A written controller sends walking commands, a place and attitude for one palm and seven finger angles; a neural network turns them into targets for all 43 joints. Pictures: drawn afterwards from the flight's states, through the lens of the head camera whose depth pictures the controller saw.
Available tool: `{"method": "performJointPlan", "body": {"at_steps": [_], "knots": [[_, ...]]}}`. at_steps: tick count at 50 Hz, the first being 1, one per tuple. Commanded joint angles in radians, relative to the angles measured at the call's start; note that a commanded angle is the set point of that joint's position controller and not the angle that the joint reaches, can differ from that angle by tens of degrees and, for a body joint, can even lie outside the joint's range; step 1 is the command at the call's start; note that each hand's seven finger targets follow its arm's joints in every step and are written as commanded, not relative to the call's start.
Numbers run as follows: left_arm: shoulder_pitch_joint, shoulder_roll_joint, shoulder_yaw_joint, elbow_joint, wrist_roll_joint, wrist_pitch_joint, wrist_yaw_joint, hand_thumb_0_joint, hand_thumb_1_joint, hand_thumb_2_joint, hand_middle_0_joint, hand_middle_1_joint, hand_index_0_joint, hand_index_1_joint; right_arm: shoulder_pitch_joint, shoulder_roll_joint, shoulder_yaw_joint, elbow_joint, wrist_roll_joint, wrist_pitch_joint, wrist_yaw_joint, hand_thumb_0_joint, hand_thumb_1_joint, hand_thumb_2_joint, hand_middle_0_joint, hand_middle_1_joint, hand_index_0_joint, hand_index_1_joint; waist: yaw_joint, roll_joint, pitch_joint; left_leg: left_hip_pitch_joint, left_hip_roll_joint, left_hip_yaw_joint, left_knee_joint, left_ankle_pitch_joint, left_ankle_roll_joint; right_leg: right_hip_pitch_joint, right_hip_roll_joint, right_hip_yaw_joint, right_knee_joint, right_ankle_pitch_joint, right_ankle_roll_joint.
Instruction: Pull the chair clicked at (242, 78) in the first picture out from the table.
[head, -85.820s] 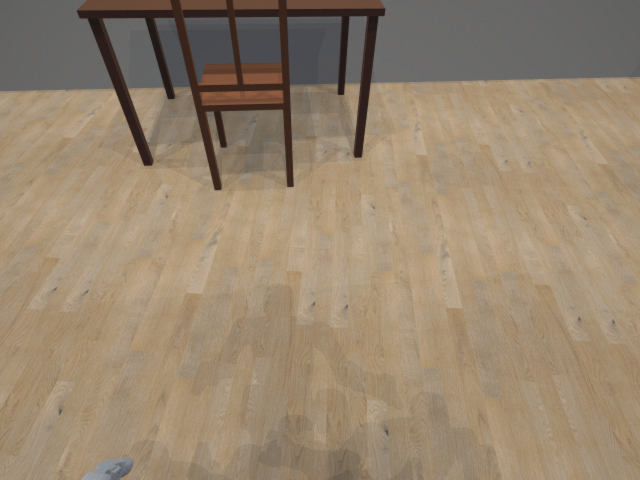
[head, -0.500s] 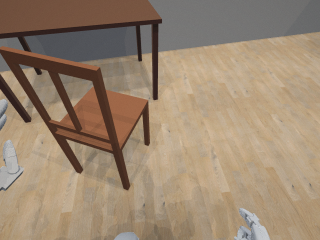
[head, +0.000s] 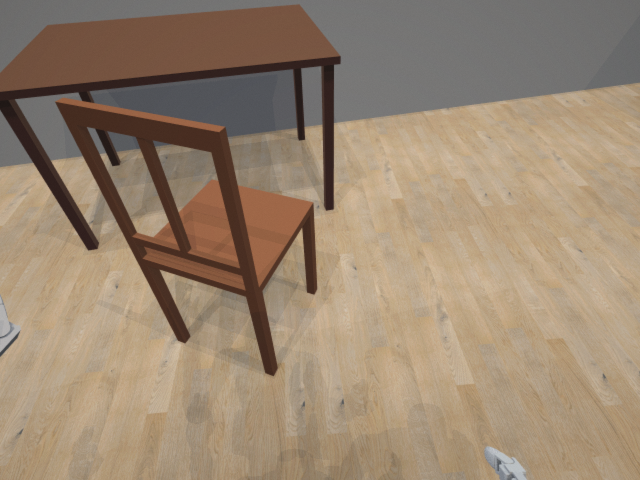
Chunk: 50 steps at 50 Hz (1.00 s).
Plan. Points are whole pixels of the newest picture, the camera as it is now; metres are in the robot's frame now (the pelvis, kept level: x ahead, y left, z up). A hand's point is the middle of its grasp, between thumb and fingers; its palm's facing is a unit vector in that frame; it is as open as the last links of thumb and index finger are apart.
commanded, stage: stop stepping back and stand still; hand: left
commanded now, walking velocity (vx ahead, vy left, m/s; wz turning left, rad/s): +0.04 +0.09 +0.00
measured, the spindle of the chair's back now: (167, 199) +0.69 +0.41 -0.06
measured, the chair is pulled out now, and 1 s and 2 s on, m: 0.51 0.51 0.51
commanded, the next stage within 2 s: let the arm hang, fingers relaxed in 0.16 s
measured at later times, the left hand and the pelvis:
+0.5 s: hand (186, 475) +0.16 +0.20 -0.11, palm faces +0.00 -0.97 -0.24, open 7.4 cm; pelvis +0.00 +0.02 +0.00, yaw +1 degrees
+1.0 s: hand out of the picture -0.02 +0.20 -0.15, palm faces +0.04 -0.97 -0.24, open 7.3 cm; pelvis +0.00 +0.01 +0.02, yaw +1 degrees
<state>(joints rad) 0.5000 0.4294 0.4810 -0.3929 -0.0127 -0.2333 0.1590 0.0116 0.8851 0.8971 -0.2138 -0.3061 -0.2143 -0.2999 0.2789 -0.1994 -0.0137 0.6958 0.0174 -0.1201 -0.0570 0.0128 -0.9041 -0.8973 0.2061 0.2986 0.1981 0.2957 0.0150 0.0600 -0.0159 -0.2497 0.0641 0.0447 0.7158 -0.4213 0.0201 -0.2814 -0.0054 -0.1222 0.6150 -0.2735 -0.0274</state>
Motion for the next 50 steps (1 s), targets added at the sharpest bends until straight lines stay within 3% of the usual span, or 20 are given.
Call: {"method": "performJointPlan", "body": {"at_steps": [1,2,5,8,9,10,11,12,13,14,15,16,19,21,23,24,26,31,36,50], "knots": [[-0.148,0.099,-0.027,-0.056,-0.002,-0.026,-0.005,0.0,0.9,0.9,-0.2,-0.3,-0.2,-0.3,-0.106,-0.147,-0.08,-0.146,0.004,-0.024,0.007,0.0,-0.9,-0.9,0.2,0.3,0.2,0.3,-0.041,-0.333,0.056,-0.31,-0.062,-0.085,0.45,-0.008,0.006,0.05,-0.337,0.617,-0.507,-0.403,-0.081],[-0.14,0.091,-0.049,-0.091,0.0,-0.026,-0.012,0.0,0.9,0.9,-0.2,-0.3,-0.2,-0.3,-0.118,-0.154,-0.079,-0.151,0.002,-0.019,0.015,0.0,-0.9,-0.9,0.2,0.3,0.2,0.3,-0.047,-0.305,0.07,-0.278,-0.045,-0.097,0.432,0.042,0.003,-0.004,-0.319,0.583,-0.485,-0.396,-0.081],[-0.144,0.177,0.023,-0.292,-0.005,-0.055,-0.002,0.0,0.9,0.9,-0.2,-0.3,-0.2,-0.3,-0.176,-0.117,-0.042,-0.178,-0.011,-0.007,0.009,0.0,-0.9,-0.9,0.2,0.3,0.2,0.3,-0.037,-0.179,0.027,-0.124,-0.02,-0.031,0.188,0.083,0.008,-0.068,-0.278,0.328,-0.44,-0.237,-0.122],[-0.102,0.216,0.062,-0.453,0.001,-0.062,0.033,0.0,0.9,0.9,-0.2,-0.3,-0.2,-0.3,-0.175,-0.097,-0.029,-0.203,-0.022,-0.034,-0.008,0.0,-0.9,-0.9,0.2,0.3,0.2,0.3,-0.021,-0.152,-0.019,0.043,-0.043,0.008,-0.128,0.078,0.031,-0.051,-0.259,0.268,-0.406,-0.254,-0.107],[-0.055,0.229,0.079,-0.475,-0.002,-0.06,0.043,0.0,0.9,0.9,-0.2,-0.3,-0.2,-0.3,-0.173,-0.096,-0.027,-0.208,-0.024,-0.039,-0.019,0.0,-0.9,-0.9,0.2,0.3,0.2,0.3,-0.025,-0.06,-0.021,0.091,-0.057,0.026,-0.225,0.103,0.029,-0.046,-0.225,0.238,-0.372,-0.261,-0.091],[-0.021,0.214,0.076,-0.488,-0.008,-0.063,0.045,0.0,0.9,0.9,-0.2,-0.3,-0.2,-0.3,-0.156,-0.094,-0.024,-0.215,-0.025,-0.043,-0.024,0.0,-0.9,-0.9,0.2,0.3,0.2,0.3,-0.03,0.019,-0.027,0.125,-0.056,0.003,-0.308,0.092,0.03,-0.044,-0.187,0.227,-0.311,-0.261,-0.073],[-0.006,0.207,0.083,-0.487,-0.015,-0.068,0.047,0.0,0.9,0.9,-0.2,-0.3,-0.2,-0.3,-0.149,-0.109,-0.028,-0.225,-0.028,-0.044,-0.027,0.0,-0.9,-0.9,0.2,0.3,0.2,0.3,-0.031,0.128,-0.008,0.107,0.009,-0.103,-0.4,0.027,0.051,-0.046,-0.123,0.198,-0.2,-0.23,-0.043],[0.018,0.188,0.089,-0.481,-0.018,-0.073,0.047,0.0,0.9,0.9,-0.2,-0.3,-0.2,-0.3,-0.147,-0.13,-0.034,-0.234,-0.028,-0.043,-0.024,0.0,-0.9,-0.9,0.2,0.3,0.2,0.3,-0.021,0.286,-0.008,0.102,0.136,-0.292,-0.475,-0.018,0.099,-0.083,-0.037,0.133,-0.044,-0.174,-0.008],[-0.044,-0.172,-0.392,0.419,0.077,0.142,-0.117,0.0,0.9,0.9,-0.2,-0.3,-0.2,-0.3,-0.07,-0.269,-0.084,0.0,-0.05,-0.042,0.073,0.0,-0.9,-0.9,0.2,0.3,0.2,0.3,-0.115,0.311,0.102,-0.062,0.175,-0.365,-0.335,0.28,0.135,-0.274,-0.027,0.048,0.21,-0.132,0.041],[-0.02,-0.176,-0.369,0.445,0.064,0.233,-0.139,0.0,0.9,0.9,-0.2,-0.3,-0.2,-0.3,-0.019,-0.178,-0.071,-0.032,-0.044,0.023,0.071,0.0,-0.9,-0.9,0.2,0.3,0.2,0.3,-0.08,0.206,0.003,-0.029,0.209,-0.345,-0.354,0.338,0.152,-0.237,-0.032,0.121,0.261,-0.257,0.041],[-0.047,-0.177,-0.37,0.426,0.069,0.248,-0.146,0.0,0.9,0.9,-0.2,-0.3,-0.2,-0.3,-0.01,-0.163,-0.062,-0.047,-0.048,0.031,0.06,0.0,-0.9,-0.9,0.2,0.3,0.2,0.3,-0.086,0.195,-0.035,-0.045,0.19,-0.333,-0.34,0.423,0.151,-0.209,-0.02,0.132,0.305,-0.275,0.042],[-0.104,-0.18,-0.388,0.443,0.063,0.249,-0.147,0.0,0.9,0.9,-0.2,-0.3,-0.2,-0.3,-0.024,-0.16,-0.06,-0.058,-0.059,0.03,0.053,0.0,-0.9,-0.9,0.2,0.3,0.2,0.3,-0.066,0.047,-0.046,-0.053,0.183,-0.33,-0.302,0.532,0.156,-0.203,-0.019,0.132,0.303,-0.299,0.044],[-0.188,-0.168,-0.417,0.598,0.06,0.24,-0.15,0.0,0.9,0.9,-0.2,-0.3,-0.2,-0.3,-0.041,-0.177,-0.044,-0.054,-0.063,0.05,0.049,0.0,-0.9,-0.9,0.2,0.3,0.2,0.3,-0.023,-0.157,-0.092,0.106,0.139,-0.223,-0.228,0.852,0.105,-0.11,-0.004,0.09,0.05,-0.133,0.048],[-0.172,-0.115,-0.409,0.734,0.047,0.237,-0.148,0.0,0.9,0.9,-0.2,-0.3,-0.2,-0.3,-0.059,-0.177,-0.038,-0.037,-0.039,0.07,0.047,0.0,-0.9,-0.9,0.2,0.3,0.2,0.3,0.006,-0.149,-0.113,0.028,0.056,-0.144,-0.179,0.705,0.056,0.104,-0.021,0.131,-0.132,0.209,0.044],[-0.168,-0.027,-0.404,0.869,0.046,0.231,-0.142,0.0,0.9,0.9,-0.2,-0.3,-0.2,-0.3,-0.04,-0.13,-0.029,-0.006,-0.029,0.078,0.051,0.0,-0.9,-0.9,0.2,0.3,0.2,0.3,-0.01,-0.164,-0.112,-0.094,-0.043,-0.066,-0.164,0.277,-0.007,0.212,-0.2,0.331,-0.162,0.478,-0.039],[-0.193,-0.005,-0.414,0.915,0.043,0.232,-0.144,0.0,0.9,0.9,-0.2,-0.3,-0.2,-0.3,-0.013,-0.124,-0.023,0.013,-0.026,0.088,0.055,0.0,-0.9,-0.9,0.2,0.3,0.2,0.3,-0.033,-0.043,-0.069,-0.049,-0.045,-0.069,-0.207,0.196,-0.007,0.13,-0.225,0.316,-0.181,0.376,-0.061],[-0.253,-0.048,-0.432,1.017,0.033,0.235,-0.146,0.0,0.9,0.9,-0.2,-0.3,-0.2,-0.3,-0.046,-0.115,-0.017,0.069,-0.037,0.109,0.054,0.0,-0.9,-0.9,0.2,0.3,0.2,0.3,-0.034,-0.09,-0.003,-0.004,-0.03,-0.093,-0.242,0.253,0.0,0.018,-0.116,0.261,-0.189,0.109,-0.035],[-0.19,-0.13,-0.431,1.199,0.032,0.232,-0.137,0.0,0.9,0.9,-0.2,-0.3,-0.2,-0.3,-0.001,-0.089,-0.015,0.17,-0.042,0.11,0.042,0.0,-0.9,-0.9,0.2,0.3,0.2,0.3,-0.022,0.101,0.0,0.004,0.01,-0.14,-0.351,0.17,0.022,0.059,-0.056,0.198,-0.213,0.025,-0.016],[-0.197,-0.137,-0.45,1.314,0.027,0.233,-0.137,0.0,0.9,0.9,-0.2,-0.3,-0.2,-0.3,0.043,-0.083,-0.019,0.241,-0.037,0.118,0.036,0.0,-0.9,-0.9,0.2,0.3,0.2,0.3,-0.025,-0.031,0.03,0.01,0.022,-0.149,-0.386,0.114,0.026,0.053,-0.06,0.191,-0.248,0.012,-0.016],[-0.148,-0.152,-0.468,1.47,0.024,0.231,-0.126,0.0,0.9,0.9,-0.2,-0.3,-0.2,-0.3,0.111,-0.051,-0.008,0.369,-0.032,0.118,0.03,0.0,-0.9,-0.9,0.2,0.3,0.2,0.3,-0.027,-0.075,0.116,0.038,0.02,-0.117,-0.402,0.129,0.021,-0.007,-0.068,0.211,-0.287,-0.031,-0.016]]}}
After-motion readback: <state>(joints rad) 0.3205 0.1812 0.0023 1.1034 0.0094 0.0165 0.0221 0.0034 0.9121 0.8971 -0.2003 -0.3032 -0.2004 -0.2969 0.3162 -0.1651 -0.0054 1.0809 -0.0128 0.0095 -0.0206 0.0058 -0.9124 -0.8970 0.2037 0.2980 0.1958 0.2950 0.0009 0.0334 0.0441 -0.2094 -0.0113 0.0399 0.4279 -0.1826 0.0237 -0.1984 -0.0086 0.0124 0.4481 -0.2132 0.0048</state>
